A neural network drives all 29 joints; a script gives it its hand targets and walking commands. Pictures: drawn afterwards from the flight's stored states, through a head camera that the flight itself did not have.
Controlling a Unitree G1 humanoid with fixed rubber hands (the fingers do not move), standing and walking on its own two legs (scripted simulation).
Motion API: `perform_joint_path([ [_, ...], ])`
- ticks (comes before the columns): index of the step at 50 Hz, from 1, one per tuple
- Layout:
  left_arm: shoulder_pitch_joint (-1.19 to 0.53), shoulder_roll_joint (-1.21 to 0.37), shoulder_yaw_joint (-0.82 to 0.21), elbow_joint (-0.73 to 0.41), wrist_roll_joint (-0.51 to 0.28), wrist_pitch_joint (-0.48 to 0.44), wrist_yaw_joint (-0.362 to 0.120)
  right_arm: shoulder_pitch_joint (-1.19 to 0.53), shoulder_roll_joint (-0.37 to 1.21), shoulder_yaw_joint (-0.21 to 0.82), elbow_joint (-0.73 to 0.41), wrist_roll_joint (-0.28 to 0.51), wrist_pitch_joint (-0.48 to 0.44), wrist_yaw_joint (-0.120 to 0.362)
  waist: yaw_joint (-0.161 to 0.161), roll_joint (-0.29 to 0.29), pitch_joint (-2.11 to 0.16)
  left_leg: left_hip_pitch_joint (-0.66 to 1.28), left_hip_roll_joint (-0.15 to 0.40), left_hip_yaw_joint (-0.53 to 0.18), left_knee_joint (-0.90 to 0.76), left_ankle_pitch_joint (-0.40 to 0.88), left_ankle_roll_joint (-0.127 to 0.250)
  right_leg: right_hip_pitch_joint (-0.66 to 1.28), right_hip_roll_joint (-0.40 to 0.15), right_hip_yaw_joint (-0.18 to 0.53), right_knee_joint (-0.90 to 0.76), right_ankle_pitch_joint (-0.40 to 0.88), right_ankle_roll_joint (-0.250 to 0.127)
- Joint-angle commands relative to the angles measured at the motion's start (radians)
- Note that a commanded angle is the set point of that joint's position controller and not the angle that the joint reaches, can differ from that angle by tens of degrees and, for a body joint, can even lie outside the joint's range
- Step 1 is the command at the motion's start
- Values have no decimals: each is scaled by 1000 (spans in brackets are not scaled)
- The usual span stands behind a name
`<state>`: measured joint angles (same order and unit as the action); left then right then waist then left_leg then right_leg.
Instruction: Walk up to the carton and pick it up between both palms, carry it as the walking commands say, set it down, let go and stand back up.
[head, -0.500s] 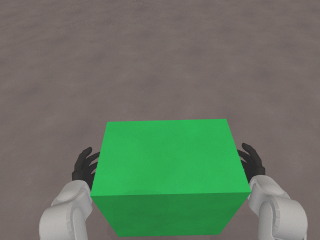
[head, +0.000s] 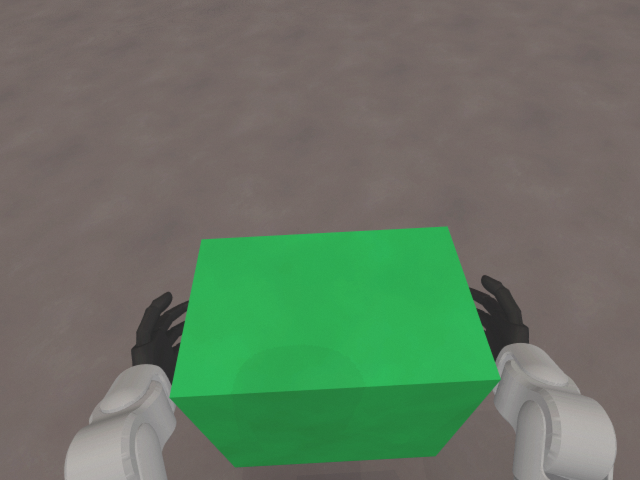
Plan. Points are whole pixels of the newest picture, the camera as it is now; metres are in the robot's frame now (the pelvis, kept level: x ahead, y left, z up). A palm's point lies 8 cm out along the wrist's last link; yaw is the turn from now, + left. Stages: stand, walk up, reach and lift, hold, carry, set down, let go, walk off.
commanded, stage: carry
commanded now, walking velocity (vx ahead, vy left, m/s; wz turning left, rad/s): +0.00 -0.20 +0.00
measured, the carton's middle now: (330, 359) +0.26 +0.00 +0.01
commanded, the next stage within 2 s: none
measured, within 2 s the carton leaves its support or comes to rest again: neither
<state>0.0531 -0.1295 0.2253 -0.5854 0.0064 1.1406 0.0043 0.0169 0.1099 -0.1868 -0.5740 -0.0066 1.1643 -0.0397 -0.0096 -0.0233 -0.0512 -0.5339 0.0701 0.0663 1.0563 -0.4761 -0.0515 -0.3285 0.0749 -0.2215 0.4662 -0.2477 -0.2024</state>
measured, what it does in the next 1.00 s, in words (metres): steps to the right: left foot, then right foot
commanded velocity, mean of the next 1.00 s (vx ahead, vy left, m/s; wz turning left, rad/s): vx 0.00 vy -0.20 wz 0.00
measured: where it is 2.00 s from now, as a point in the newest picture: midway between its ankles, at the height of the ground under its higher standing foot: outside the picture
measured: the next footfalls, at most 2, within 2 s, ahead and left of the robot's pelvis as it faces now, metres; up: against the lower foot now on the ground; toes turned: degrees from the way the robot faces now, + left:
left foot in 0.14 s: -0.01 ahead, +0.12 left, +0.00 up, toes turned +11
right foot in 0.38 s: +0.06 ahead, -0.25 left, +0.00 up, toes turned -6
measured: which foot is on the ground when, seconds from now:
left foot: up 0.00-0.12, down 0.14-0.38, up 0.40-0.62, down 0.64-0.98, up 1.00-1.00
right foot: down 0.00-0.12, up 0.14-0.36, down 0.38-0.64, up 0.66-0.96, down 0.98-1.00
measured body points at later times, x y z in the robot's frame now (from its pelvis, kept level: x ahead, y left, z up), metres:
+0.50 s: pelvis -0.03 -0.13 -0.01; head -0.02 -0.14 +0.44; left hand +0.21 +0.05 +0.06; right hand +0.21 -0.32 +0.05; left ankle -0.07 +0.03 -0.69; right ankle +0.02 -0.25 -0.73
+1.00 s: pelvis -0.07 -0.28 -0.01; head -0.06 -0.27 +0.44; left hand +0.19 -0.10 +0.08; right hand +0.17 -0.47 +0.08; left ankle -0.05 -0.08 -0.73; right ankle -0.04 -0.41 -0.74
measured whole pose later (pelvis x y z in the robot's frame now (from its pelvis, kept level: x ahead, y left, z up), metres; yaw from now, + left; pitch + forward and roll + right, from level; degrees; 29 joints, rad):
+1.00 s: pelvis -0.07 -0.28 -0.01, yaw -1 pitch +4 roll -3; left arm 0.00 -0.09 0.17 -0.53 0.01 1.15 0.02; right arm 0.04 0.10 -0.21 -0.59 -0.03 1.15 -0.02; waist 0.01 0.04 -0.07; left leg -0.41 0.24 0.03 0.66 -0.32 -0.10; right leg -0.36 -0.03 -0.12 0.52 -0.21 0.02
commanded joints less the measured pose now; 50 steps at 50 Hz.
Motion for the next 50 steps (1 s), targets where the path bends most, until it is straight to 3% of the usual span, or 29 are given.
perform_joint_path([
  [1, -395, -602, -793, -120, -258, 15, -55, -407, 666, 833, -156, 283, -4, 58, 12, -82, -279, -68, -18, 17, -65, -22, 6, 377, -292, 302, -154, 537, 164],
  [3, -396, -596, -801, -121, -255, 22, -59, -394, 667, 832, -155, 279, 1, 53, 2, -129, -281, 43, -37, 76, -197, -58, 13, 347, -261, 243, -180, 675, 276],
  [5, -425, -605, -823, -132, -252, 23, -63, -342, 676, 827, -153, 281, 2, 49, -38, -167, -266, 323, -62, 198, -569, -85, 38, 206, -164, 95, -111, 920, 529],
  [6, -430, -601, -839, -140, -260, 22, -61, -315, 672, 811, -164, 282, 2, 46, -56, -154, -298, 483, -36, 249, -784, 12, 69, 153, -94, 32, 72, 1061, 617],
  [7, -400, -602, -854, -132, -268, 27, -57, -302, 684, 789, -150, 278, 3, 45, -39, 209, -381, 560, 211, -9, -832, 329, 97, 75, -130, 116, 477, 318, 475],
  [8, -361, -566, -823, -96, -254, 35, -49, -292, 626, 749, -89, 232, 16, 46, 22, 324, -411, 565, 502, -362, -719, 528, 175, -131, -114, 256, 680, -345, 344],
  [9, -383, -560, -811, -118, -238, 33, -43, -351, 607, 779, -135, 257, 16, 58, 26, 269, -302, 448, 598, -385, -693, 659, 251, -307, -141, 314, 812, -343, 268],
  [11, -440, -573, -801, -77, -226, 42, -43, -449, 595, 793, -148, 259, 23, 62, 11, 159, -154, 327, 431, -175, -676, 601, 199, -320, -180, 258, 699, -271, 200],
  [13, -475, -621, -816, -93, -253, 33, -49, -492, 623, 795, -176, 272, 17, 68, 13, 196, -95, 256, 304, -62, -629, 565, 130, -230, -145, 135, 458, -209, 211],
  [16, -453, -627, -830, -72, -264, 23, -41, -408, 596, 761, -135, 249, 9, 68, 2, 281, -165, 233, 279, -46, -582, 584, 105, -86, -72, 28, 254, -138, 218],
  [18, -418, -626, -832, -43, -267, 22, -39, -372, 581, 748, -118, 230, 3, 63, 16, 262, -213, 215, 229, 8, -463, 498, 58, 41, -57, 11, 48, -46, 211],
  [19, -409, -620, -829, -35, -268, 22, -40, -353, 574, 743, -112, 221, 1, 61, 16, 164, -219, 169, 179, 55, -336, 397, 16, 104, -124, 94, -69, 22, 197],
  [20, -396, -586, -810, -26, -256, 19, -43, -348, 571, 749, -115, 219, 2, 59, 20, -105, -265, -31, 72, 79, -145, 50, -28, 221, -376, 460, -117, 265, 107],
  [21, -391, -591, -802, -31, -253, 14, -42, -391, 583, 793, -142, 246, 4, 68, 24, -308, -273, -81, -1, 29, -12, -275, -17, 184, -450, 587, -114, 408, 5],
  [22, -420, -602, -810, -67, -262, 10, -45, -411, 636, 821, -127, 277, 1, 78, 20, -254, -269, -70, 7, -16, 76, -258, 2, 167, -436, 512, -93, 437, -11],
  [25, -463, -676, -825, -109, -261, -21, -56, -470, 717, 843, -142, 317, -28, 100, 14, -163, -267, 2, 17, -8, -10, -94, 32, 116, -335, 307, -58, 353, 14],
  [29, -417, -669, -830, -112, -246, -33, -54, -432, 692, 836, -157, 304, -38, 97, 21, -148, -331, 142, -34, 12, -282, -28, 60, 121, -336, 322, -81, 231, 3],
  [31, -401, -634, -835, -85, -240, -20, -44, -383, 653, 802, -124, 278, -31, 93, 3, -114, -322, 308, -1, 11, -582, 127, 67, 41, -292, 275, -39, 106, 64],
  [32, -400, -612, -833, -68, -230, -11, -39, -376, 622, 775, -94, 261, -28, 93, -1, 21, -299, 423, 127, -130, -729, 127, 80, -86, -224, 207, 55, 23, 121],
  [33, -415, -612, -846, -77, -233, 1, -41, -336, 600, 750, -55, 234, -28, 94, -8, 342, -273, 462, 463, -532, -803, 230, 188, -311, -109, 100, 280, -226, 193],
  [34, -487, -607, -862, -99, -242, 1, -39, -379, 616, 761, -74, 252, -30, 94, -2, 343, -186, 373, 512, -536, -798, 461, 260, -349, -86, 151, 519, -317, 196],
  [36, -470, -652, -865, -64, -258, 7, -48, -384, 629, 758, -86, 244, -28, 95, 0, 152, -163, 316, 389, -336, -733, 455, 211, -316, -123, 244, 670, -233, 180],
  [37, -464, -667, -873, -61, -262, 8, -50, -380, 635, 753, -90, 243, -27, 98, -4, 142, -168, 346, 336, -245, -706, 481, 183, -329, -126, 250, 662, -196, 184],
  [39, -468, -682, -888, -84, -272, 3, -48, -372, 642, 748, -115, 252, -33, 100, -4, 201, -188, 433, 278, -164, -657, 651, 155, -338, -109, 202, 570, -157, 205],
  [42, -455, -658, -883, -87, -264, 2, -34, -349, 614, 745, -128, 256, -32, 97, -9, 239, -228, 477, 290, -157, -627, 801, 174, -286, -109, 138, 421, -174, 224],
  [47, -392, -633, -859, -57, -247, 13, -23, -348, 574, 757, -140, 255, -16, 87, 14, 295, -255, 338, 254, -78, -545, 659, 110, 7, -63, 48, 19, -62, 206],
  [48, -381, -629, -850, -50, -244, 16, -23, -346, 571, 764, -142, 255, -11, 86, 18, 252, -267, 286, 217, -45, -484, 569, 80, 116, -59, 33, -96, -12, 200],
  [49, -376, -618, -839, -43, -239, 18, -25, -347, 568, 771, -140, 252, -7, 86, 15, 133, -265, 186, 169, -1, -376, 427, 41, 210, -149, 122, -159, 25, 190],
  [50, -369, -585, -812, -33, -228, 20, -30, -353, 563, 779, -137, 250, 0, 83, 19, -138, -261, -63, 71, 60, -209, 18, -6, 321, -402, 428, -176, 302, 100],
])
